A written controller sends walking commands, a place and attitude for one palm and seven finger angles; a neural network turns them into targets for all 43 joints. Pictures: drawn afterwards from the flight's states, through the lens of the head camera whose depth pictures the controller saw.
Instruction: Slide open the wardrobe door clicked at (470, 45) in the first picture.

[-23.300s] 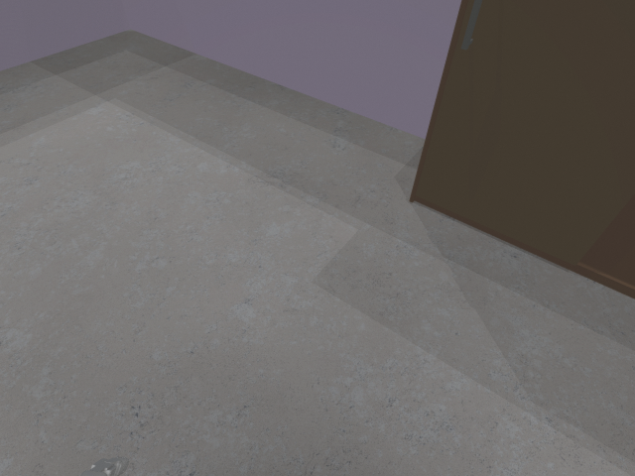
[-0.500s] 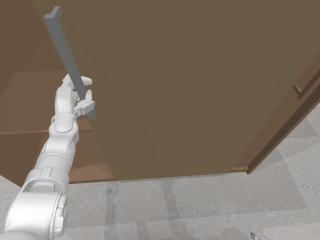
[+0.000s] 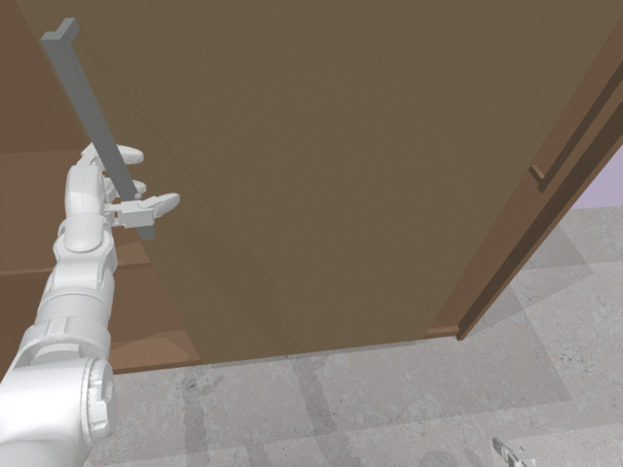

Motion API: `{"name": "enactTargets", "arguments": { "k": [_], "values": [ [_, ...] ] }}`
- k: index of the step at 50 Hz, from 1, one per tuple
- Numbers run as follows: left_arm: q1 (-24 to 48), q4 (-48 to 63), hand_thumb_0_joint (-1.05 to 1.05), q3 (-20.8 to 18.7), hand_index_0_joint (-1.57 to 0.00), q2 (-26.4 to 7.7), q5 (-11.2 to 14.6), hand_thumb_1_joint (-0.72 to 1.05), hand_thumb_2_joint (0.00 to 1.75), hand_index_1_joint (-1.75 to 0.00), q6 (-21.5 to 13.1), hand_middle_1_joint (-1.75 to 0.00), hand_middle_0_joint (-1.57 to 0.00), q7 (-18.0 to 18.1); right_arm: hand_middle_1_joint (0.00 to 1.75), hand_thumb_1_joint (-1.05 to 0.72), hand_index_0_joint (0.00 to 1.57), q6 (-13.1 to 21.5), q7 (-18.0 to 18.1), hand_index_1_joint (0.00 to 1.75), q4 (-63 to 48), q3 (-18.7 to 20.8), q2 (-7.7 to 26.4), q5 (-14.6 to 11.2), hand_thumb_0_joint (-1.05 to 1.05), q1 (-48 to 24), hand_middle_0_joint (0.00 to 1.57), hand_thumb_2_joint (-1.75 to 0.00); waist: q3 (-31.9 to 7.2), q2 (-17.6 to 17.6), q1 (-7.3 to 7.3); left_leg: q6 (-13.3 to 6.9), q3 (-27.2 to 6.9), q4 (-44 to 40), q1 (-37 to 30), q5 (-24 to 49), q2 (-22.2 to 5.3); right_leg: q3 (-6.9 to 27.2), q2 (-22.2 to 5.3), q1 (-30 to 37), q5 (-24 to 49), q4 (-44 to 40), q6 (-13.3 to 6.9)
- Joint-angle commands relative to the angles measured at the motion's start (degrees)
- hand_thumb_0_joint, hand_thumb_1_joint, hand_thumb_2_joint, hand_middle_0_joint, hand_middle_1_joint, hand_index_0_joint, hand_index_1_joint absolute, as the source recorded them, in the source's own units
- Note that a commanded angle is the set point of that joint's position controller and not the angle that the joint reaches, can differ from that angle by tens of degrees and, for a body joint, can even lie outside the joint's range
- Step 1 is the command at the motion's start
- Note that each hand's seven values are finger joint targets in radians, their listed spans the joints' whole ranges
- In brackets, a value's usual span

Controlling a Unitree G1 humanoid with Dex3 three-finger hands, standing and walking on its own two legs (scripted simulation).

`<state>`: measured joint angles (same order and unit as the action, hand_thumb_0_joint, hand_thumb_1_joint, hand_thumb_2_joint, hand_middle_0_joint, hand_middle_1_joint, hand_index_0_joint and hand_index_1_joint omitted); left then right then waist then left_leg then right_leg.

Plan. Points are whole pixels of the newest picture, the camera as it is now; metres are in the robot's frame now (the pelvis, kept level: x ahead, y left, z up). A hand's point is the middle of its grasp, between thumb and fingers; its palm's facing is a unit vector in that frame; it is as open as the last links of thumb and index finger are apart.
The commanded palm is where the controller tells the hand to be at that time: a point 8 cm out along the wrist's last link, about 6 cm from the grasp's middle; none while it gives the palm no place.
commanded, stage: loosen the grip on the handle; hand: left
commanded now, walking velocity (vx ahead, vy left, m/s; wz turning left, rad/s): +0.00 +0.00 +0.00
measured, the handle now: (115, 149) +0.49 +0.27 +0.15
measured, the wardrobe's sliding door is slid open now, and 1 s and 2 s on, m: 0.55 0.55 0.55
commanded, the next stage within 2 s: slip the hand off the handle in 0.30 s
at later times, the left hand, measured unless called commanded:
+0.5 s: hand (129, 201) +0.45 +0.26 +0.09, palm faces +0.27 -0.94 -0.21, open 14.0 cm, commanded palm +0.40 +0.31 +0.10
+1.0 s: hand (78, 207) +0.44 +0.33 +0.09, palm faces +0.29 -0.93 -0.21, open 14.6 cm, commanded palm +0.39 +0.37 +0.10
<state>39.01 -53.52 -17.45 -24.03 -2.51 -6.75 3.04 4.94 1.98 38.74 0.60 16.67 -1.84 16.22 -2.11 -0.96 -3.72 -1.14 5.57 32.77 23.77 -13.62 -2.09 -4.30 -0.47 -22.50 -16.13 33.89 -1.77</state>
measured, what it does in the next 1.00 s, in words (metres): stands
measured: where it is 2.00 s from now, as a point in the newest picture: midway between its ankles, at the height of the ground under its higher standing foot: outside the picture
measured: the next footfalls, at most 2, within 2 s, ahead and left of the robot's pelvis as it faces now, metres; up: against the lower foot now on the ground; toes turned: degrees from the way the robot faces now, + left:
none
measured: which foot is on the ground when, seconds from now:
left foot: down 0.00-1.00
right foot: down 0.00-1.00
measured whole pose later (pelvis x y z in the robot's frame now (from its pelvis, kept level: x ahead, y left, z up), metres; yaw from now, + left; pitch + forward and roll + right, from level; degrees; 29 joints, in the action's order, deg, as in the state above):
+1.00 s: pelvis +0.01 +0.03 -0.01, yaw +1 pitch +8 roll -2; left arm 37.1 -53.2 -20.9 -30.6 -0.4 -7.3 -5.2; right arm 3.1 4.2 38.8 -1.4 15.5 -1.9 19.2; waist -3.0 -0.6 -3.3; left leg -3.0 4.4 38.8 29.6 -17.3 -1.1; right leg -5.2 -1.7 -25.9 -17.9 36.0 0.4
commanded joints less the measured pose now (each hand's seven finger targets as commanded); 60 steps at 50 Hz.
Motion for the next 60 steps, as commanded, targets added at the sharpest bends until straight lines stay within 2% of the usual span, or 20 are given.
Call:
{"name": "enactTargets", "arguments": {
  "k": [1,4,7,8,11,16,18,19,20,22,24,30,35,40,42,50,52,54,57,60],
  "values": [
    [24.1,8.3,0.0,-2.0,-0.38,-16.6,1.2,-0.55,0.2,-1.32,-2.8,-1.32,-0.38,-1.3,0.3,-0.9,0.2,2.1,1.8,0.3,-6.7,2.0,8.1,-1.1,0.0,-0.3,0.2,-0.9,-12.6,-1.3,0.92,-2.6,-2.1,-3.7,-4.0,-4.4,2.2,6.0,-1.2,2.6,-4.7,-9.5,1.3],
    [26.5,10.6,0.0,-0.9,-0.34,-16.5,0.7,-0.55,0.2,-1.27,-3.1,-1.27,-0.34,-1.6,0.3,-0.9,0.2,2.1,2.0,0.3,-6.4,2.0,7.7,-0.7,0.0,0.9,0.2,-0.9,-14.8,3.2,0.79,-2.8,-2.1,-2.6,-5.1,-1.2,2.3,5.7,-0.8,2.5,-0.4,-8.2,1.1],
    [25.5,16.4,0.0,-4.7,-0.3,-20.2,1.1,-0.55,0.2,-1.22,-5.9,-1.22,-0.3,-0.9,0.3,-0.9,0.2,1.8,2.2,0.3,-6.1,2.7,7.7,0.0,0.0,2.2,0.2,-0.9,-21.8,4.9,1.68,-2.8,-2.3,-1.2,-7.9,5.1,2.1,5.3,-0.1,6.2,7.3,-5.9,0.8],
    [25.6,18.5,0.0,-3.3,-0.29,-18.0,1.6,-0.55,0.2,-1.2,-6.6,-1.2,-0.29,-0.8,0.3,-0.9,0.2,1.8,2.2,0.3,-5.9,2.6,7.4,0.2,0.0,2.4,0.2,-0.9,-23.1,6.1,1.36,-2.7,-2.2,-0.7,-8.8,7.1,2.2,5.0,0.1,6.5,10.2,-5.2,0.8],
    [21.2,16.3,0.0,-2.9,-0.25,-15.9,2.8,-0.55,0.2,-1.15,-6.5,-1.15,-0.25,-1.1,0.3,-0.9,0.2,1.6,2.0,0.3,-4.9,2.7,7.7,0.1,0.0,3.6,0.2,-0.9,-20.5,2.3,0.75,-2.7,-2.7,-0.3,-8.4,9.8,1.8,4.2,0.5,5.8,14.4,-4.8,1.1],
    [20.4,17.5,0.0,-1.0,-0.25,-13.8,2.6,-0.55,0.2,-1.15,-3.3,-1.15,-0.25,-1.8,0.3,-0.9,0.2,1.1,1.8,0.3,-4.6,3.0,7.7,-0.3,0.0,4.2,0.2,-0.9,-19.9,5.0,0.68,-2.5,-3.2,-0.2,-10.5,12.2,1.6,3.3,0.6,3.9,16.2,-4.5,0.9],
    [17.9,18.0,0.0,-0.7,-0.25,-12.4,2.9,-0.55,0.2,-1.15,-2.5,-1.15,-0.25,-1.5,0.3,-0.9,0.2,1.0,1.8,0.3,-4.9,3.0,7.4,-0.3,0.0,4.3,0.2,-0.9,-19.8,2.5,0.87,-2.4,-3.5,-0.2,-10.7,13.9,1.4,2.7,0.8,3.9,17.2,-4.1,1.0],
    [18.1,18.1,0.0,-1.0,-0.25,-12.5,3.0,-0.55,0.2,-1.15,-2.3,-1.15,-0.25,-1.3,0.3,-0.9,0.2,0.9,1.8,0.3,-4.8,3.0,7.4,-0.3,0.0,4.4,0.2,-0.9,-19.1,1.5,0.78,-2.4,-3.8,-0.3,-10.5,13.6,1.3,2.6,0.9,3.5,16.8,-4.1,1.0],
    [17.3,14.1,0.0,-5.9,-0.25,-18.4,2.5,-0.55,0.2,-1.15,-2.2,-1.15,-0.25,-1.1,0.3,-0.9,0.2,0.6,2.2,0.3,-4.0,2.8,8.2,-0.1,0.0,5.3,0.2,-0.9,-16.4,-1.0,0.99,-2.5,-4.1,-0.1,-8.1,13.0,1.0,2.7,0.8,3.6,16.5,-4.0,1.0],
    [16.7,14.6,0.0,-6.1,-0.25,-18.7,2.4,-0.55,0.2,-1.15,-2.3,-1.15,-0.25,-1.5,0.3,-0.9,0.2,0.1,2.3,0.3,-5.1,2.3,7.7,-0.3,0.0,4.6,0.2,-0.9,-16.1,-1.9,1.37,-2.5,-3.6,-0.6,-6.5,11.4,1.5,3.1,0.6,4.6,16.0,-3.9,1.4],
    [16.3,15.8,0.0,-5.3,-0.25,-17.6,2.0,-0.55,0.2,-1.15,-2.7,-1.15,-0.25,-2.0,0.3,-0.9,0.2,0.0,2.2,0.3,-5.7,2.3,7.2,-0.3,0.0,4.1,0.2,-0.9,-17.4,0.9,1.82,-2.2,-3.7,-0.5,-7.9,12.0,1.5,2.8,0.6,3.9,15.5,-3.3,1.0],
    [14.4,18.3,0.0,-9.1,-0.25,-22.3,2.0,-0.55,0.2,-1.15,-3.1,-1.15,-0.25,-3.2,0.3,-0.9,0.2,-0.5,2.4,0.3,-7.1,2.1,7.4,-0.1,0.0,4.1,0.2,-0.9,-19.7,2.8,3.07,-2.1,-4.0,0.6,-8.8,15.6,1.2,2.7,0.9,5.0,17.2,-2.2,0.6],
    [19.0,20.2,0.0,-3.7,-0.25,-17.9,2.4,-0.55,0.2,-1.15,-3.9,-1.15,-0.25,-5.5,0.3,-0.9,0.2,-0.2,2.6,0.3,-6.6,2.0,7.5,-0.3,0.0,4.3,0.2,-0.9,-17.3,5.6,0.23,-1.8,-5.8,0.8,-11.9,14.1,0.4,2.1,1.3,-1.0,12.4,-2.7,0.6],
    [21.4,18.8,0.0,-1.4,-0.25,-16.1,3.9,-0.55,0.2,-1.15,-4.4,-1.15,-0.25,-7.4,0.3,-0.9,0.2,0.3,3.3,0.3,-5.3,2.3,8.0,-0.5,0.0,4.9,0.2,-0.9,-17.7,6.7,-0.73,-1.1,-8.2,0.6,-14.1,11.1,0.0,1.6,1.5,-4.6,8.1,-3.0,0.3],
    [23.2,15.9,0.0,-2.9,-0.25,-18.9,3.7,-0.55,0.2,-1.15,-4.2,-1.15,-0.25,-7.6,0.3,-0.9,0.2,0.4,3.5,0.3,-4.4,2.1,8.6,-0.5,0.0,5.4,0.2,-0.9,-16.9,6.5,-0.71,-0.8,-8.9,0.2,-13.3,9.0,0.1,1.5,1.4,-5.7,6.9,-2.8,0.3],
    [19.4,11.8,0.0,-8.8,-0.25,-26.7,2.5,-0.55,0.2,-1.15,-5.4,-1.15,-0.25,-8.2,0.3,-0.9,0.2,-0.5,3.1,0.3,-5.6,1.6,9.1,0.1,0.0,6.4,0.2,-0.9,-19.6,5.8,1.53,-1.0,-8.1,1.5,-9.5,11.8,0.7,1.4,1.5,-2.7,8.8,-1.3,0.1],
    [13.6,15.3,0.0,-8.3,-0.25,-24.8,3.4,-0.55,0.2,-1.15,-5.7,-1.15,-0.25,-9.3,0.3,-0.9,0.2,-0.5,2.7,0.3,-7.2,1.9,8.8,-0.1,0.0,5.9,0.2,-0.9,-22.5,8.0,3.04,-0.5,-7.9,1.7,-11.9,16.0,0.3,1.3,1.7,-1.8,10.6,-0.6,0.0],
    [10.2,18.2,0.0,-6.4,-0.25,-21.6,4.7,-0.55,0.2,-1.15,-5.1,-1.15,-0.25,-10.4,0.3,-0.9,0.2,-0.5,2.4,0.3,-8.1,2.1,8.6,-0.4,0.0,5.6,0.2,-0.9,-22.0,8.9,3.01,-0.2,-8.2,1.8,-13.2,18.1,-0.3,1.1,1.9,-3.0,10.4,-0.8,0.2],
    [2.7,23.6,0.0,-9.1,-0.25,-22.2,7.0,-0.55,0.2,-1.15,-3.7,-1.15,-0.25,-11.2,0.3,-0.9,0.2,-0.5,2.1,0.3,-9.2,2.6,8.7,-0.6,0.0,5.0,0.2,-0.9,-22.1,7.4,4.43,-0.5,-7.7,1.6,-12.7,19.8,-0.5,1.1,2.2,-0.7,11.6,-1.3,0.3],
    [-2.3,29.0,0.0,-10.1,-0.25,-21.5,8.4,-0.55,0.2,-1.15,-1.8,-1.15,-0.25,-10.8,0.3,-0.9,0.2,-0.2,2.2,0.3,-10.5,2.5,8.5,-0.9,0.0,3.5,0.2,-0.9,-18.9,5.1,4.66,-1.0,-7.2,0.9,-10.2,17.5,-0.2,0.9,2.3,0.6,11.4,-1.7,0.4]
  ]
}}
